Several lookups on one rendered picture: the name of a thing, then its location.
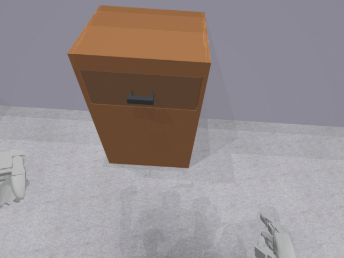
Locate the handle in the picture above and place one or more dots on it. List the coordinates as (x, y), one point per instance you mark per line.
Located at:
(145, 100)

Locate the drawer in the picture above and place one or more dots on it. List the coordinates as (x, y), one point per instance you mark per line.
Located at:
(170, 91)

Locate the cabinet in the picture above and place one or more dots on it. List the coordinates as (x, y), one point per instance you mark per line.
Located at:
(151, 41)

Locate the robot right hand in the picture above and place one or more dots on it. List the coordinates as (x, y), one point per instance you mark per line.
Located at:
(278, 246)

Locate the robot left hand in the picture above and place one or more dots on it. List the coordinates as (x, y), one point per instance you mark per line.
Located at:
(13, 175)

